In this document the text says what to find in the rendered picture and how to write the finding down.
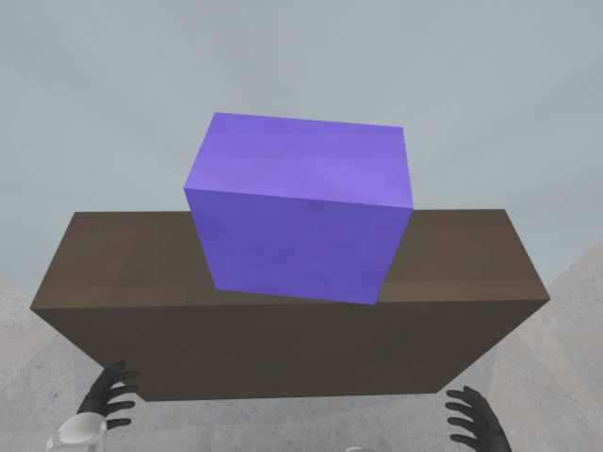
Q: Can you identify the robot left hand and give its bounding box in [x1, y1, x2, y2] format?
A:
[76, 361, 139, 430]

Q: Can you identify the pedestal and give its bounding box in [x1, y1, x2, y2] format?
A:
[29, 209, 551, 402]

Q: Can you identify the left robot forearm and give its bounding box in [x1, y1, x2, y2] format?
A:
[46, 412, 107, 452]

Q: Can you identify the robot right hand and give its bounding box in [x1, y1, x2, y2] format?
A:
[445, 386, 513, 452]

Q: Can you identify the carton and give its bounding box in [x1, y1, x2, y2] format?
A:
[184, 112, 414, 305]

